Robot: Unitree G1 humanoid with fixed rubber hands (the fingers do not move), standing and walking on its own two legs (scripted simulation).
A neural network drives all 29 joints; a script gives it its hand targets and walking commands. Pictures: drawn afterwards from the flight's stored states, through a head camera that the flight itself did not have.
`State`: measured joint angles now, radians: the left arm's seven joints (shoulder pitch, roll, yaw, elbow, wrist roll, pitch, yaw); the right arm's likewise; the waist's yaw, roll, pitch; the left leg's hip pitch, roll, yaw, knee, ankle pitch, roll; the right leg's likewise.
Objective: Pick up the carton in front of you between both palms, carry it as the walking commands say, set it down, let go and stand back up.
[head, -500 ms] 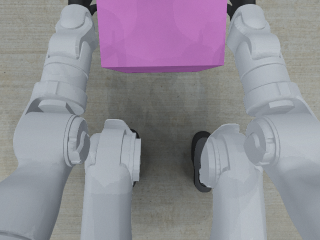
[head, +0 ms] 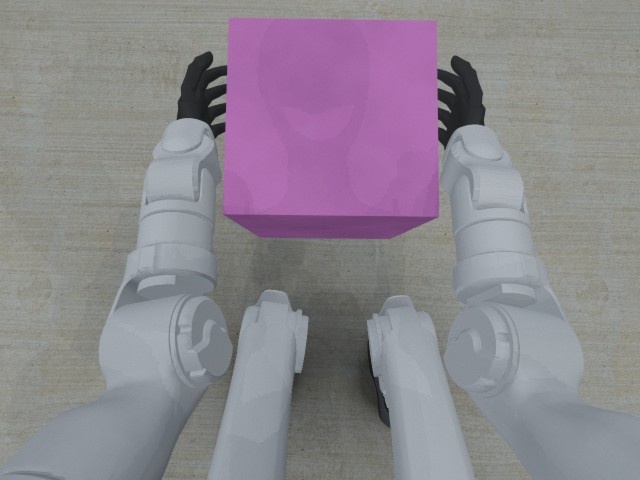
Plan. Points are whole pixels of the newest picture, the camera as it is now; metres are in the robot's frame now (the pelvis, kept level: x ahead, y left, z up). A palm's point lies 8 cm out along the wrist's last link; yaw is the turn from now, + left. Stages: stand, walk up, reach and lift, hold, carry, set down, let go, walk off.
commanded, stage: reach and lift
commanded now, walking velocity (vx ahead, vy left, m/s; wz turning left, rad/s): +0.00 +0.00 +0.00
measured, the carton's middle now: (328, 154) +0.50 +0.03 -0.13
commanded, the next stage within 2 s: none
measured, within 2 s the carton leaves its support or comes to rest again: neither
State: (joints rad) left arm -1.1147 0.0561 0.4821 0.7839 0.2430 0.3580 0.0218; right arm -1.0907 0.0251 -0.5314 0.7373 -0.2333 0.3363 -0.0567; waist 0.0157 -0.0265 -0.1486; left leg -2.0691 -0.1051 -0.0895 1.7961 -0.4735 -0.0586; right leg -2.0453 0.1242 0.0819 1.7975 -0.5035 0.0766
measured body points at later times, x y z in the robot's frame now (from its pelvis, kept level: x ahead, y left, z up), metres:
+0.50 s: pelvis +0.05 +0.00 +0.13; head +0.22 +0.01 +0.55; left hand +0.47 +0.17 +0.08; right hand +0.48 -0.13 +0.09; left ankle +0.12 +0.13 -0.44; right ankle +0.11 -0.13 -0.44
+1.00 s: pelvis +0.10 +0.00 +0.27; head +0.15 +0.00 +0.71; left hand +0.43 +0.16 +0.24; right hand +0.43 -0.14 +0.24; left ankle +0.12 +0.13 -0.44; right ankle +0.11 -0.13 -0.44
